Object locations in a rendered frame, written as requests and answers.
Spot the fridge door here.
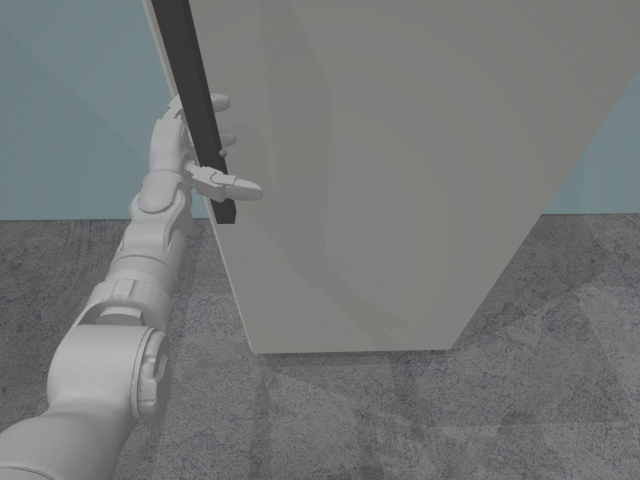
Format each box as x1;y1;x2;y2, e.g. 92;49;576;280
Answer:
146;0;640;354

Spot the left robot forearm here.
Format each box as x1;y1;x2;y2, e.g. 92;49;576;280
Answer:
47;171;193;406

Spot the handle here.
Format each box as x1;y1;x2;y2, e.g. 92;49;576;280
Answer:
151;0;236;224

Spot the robot left upper arm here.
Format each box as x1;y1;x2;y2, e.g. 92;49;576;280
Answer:
0;324;171;480

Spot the robot left hand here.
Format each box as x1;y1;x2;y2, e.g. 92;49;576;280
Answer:
148;93;263;203

